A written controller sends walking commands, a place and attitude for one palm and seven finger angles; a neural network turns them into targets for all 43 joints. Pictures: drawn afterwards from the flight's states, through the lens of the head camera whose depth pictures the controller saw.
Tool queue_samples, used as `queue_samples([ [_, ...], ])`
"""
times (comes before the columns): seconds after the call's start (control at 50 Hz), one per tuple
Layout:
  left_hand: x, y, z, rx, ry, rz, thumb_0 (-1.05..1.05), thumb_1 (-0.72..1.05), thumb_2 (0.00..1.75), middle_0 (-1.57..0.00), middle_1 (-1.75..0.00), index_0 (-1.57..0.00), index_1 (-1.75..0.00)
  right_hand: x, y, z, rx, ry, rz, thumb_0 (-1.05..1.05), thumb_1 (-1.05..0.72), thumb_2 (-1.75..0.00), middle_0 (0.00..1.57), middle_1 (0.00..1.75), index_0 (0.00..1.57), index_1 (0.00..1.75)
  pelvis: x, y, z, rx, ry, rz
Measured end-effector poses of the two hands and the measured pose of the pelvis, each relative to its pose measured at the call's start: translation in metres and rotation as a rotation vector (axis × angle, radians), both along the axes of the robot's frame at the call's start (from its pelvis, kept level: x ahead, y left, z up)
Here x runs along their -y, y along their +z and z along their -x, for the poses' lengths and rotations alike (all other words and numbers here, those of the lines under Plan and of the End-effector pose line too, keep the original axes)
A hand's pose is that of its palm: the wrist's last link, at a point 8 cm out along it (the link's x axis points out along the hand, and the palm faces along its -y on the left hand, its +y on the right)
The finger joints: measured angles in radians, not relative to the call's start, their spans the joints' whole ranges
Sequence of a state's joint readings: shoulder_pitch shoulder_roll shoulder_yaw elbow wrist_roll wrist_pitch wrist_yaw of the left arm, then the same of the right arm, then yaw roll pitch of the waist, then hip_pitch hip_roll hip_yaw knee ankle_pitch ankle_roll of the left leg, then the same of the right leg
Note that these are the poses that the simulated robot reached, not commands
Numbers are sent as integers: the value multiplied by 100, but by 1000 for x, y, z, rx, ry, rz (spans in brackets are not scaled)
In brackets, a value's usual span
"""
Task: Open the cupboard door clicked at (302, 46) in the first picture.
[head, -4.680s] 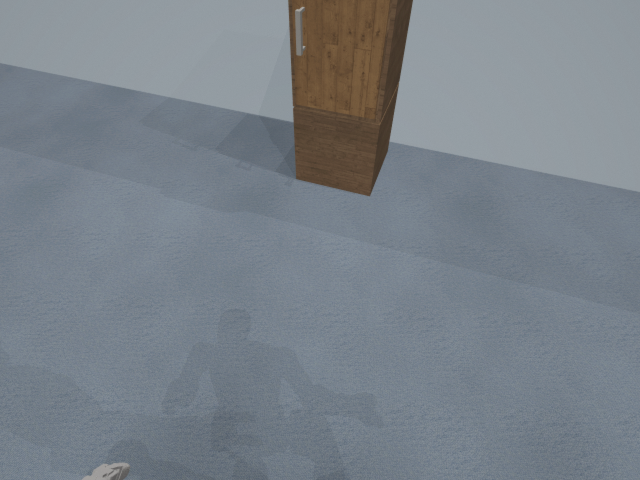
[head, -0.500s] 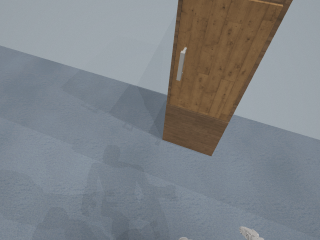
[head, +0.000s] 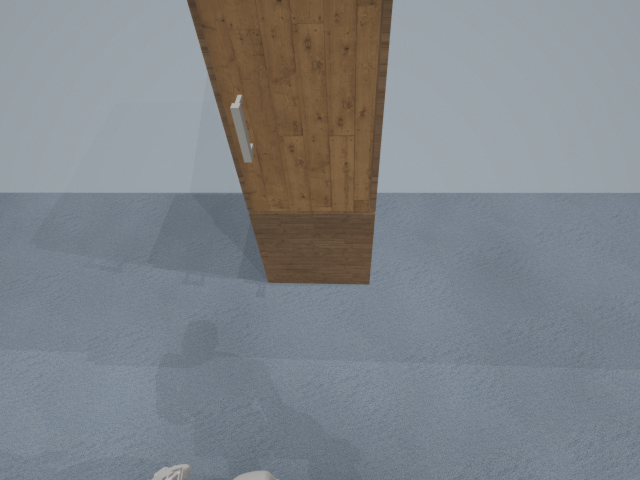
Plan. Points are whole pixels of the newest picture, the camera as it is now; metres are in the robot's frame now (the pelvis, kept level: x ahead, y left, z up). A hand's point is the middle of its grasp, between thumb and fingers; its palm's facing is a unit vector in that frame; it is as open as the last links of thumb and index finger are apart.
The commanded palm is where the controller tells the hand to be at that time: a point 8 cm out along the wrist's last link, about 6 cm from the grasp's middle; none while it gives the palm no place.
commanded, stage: take the last steps up to it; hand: left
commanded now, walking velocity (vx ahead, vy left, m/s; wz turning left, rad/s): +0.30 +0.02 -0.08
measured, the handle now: (244, 129) +0.83 +0.20 -0.05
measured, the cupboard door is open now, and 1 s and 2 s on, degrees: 0 0 0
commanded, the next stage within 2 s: come to a stop and stand still in 0.86 s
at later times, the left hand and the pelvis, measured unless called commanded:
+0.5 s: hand out of the picture +0.11 +0.22 -0.17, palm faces -0.02 -0.98 -0.18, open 7.4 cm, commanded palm none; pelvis +0.09 +0.03 +0.01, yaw -3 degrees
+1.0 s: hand (250, 397) +0.27 +0.13 -0.16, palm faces +0.01 -0.98 -0.21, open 7.2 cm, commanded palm none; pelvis +0.24 -0.04 +0.01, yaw -2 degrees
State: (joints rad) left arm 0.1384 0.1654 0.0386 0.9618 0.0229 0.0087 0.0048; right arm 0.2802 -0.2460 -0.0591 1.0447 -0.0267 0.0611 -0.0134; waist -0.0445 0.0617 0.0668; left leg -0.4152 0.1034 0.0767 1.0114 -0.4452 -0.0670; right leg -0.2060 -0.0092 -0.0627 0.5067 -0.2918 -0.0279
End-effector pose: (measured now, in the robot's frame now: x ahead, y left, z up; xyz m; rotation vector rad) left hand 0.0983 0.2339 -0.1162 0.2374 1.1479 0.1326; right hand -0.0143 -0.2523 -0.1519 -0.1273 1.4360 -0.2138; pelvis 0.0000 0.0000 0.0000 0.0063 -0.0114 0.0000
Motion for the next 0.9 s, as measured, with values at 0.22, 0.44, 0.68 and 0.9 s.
queue_samples([
  [0.22, -14, -18, 33, -102, 55, 49, 0, 92, 89, -21, -30, -21, -30, -21, 17, -54, 123, 28, -5, 1, -91, -90, 20, 30, 19, 29, -11, 4, -27, 8, -23, 13],
  [0.44, -39, -25, 17, -247, 53, 69, 1, 91, 90, -20, -30, -20, -30, -66, 21, -69, 103, -19, -12, 0, -91, -90, 20, 30, 20, 29, -32, 6, -78, 5, -58, 6],
  [0.68, 11, -18, -126, -116, -29, 35, 1, 93, 90, -20, -30, -20, -30, -66, 2, -57, -138, -143, -134, 1, -91, -90, 20, 30, 20, 29, 7, -3, -154, 4, -76, -31],
  [0.9, 46, -6, -172, -61, 41, 8, -1, 95, 89, -20, -30, -21, -30, 11, -2, -205, 29, -39, -72, 1, -91, -90, 20, 30, 19, 29, 42, 3, -218, 6, -38, -4],
])
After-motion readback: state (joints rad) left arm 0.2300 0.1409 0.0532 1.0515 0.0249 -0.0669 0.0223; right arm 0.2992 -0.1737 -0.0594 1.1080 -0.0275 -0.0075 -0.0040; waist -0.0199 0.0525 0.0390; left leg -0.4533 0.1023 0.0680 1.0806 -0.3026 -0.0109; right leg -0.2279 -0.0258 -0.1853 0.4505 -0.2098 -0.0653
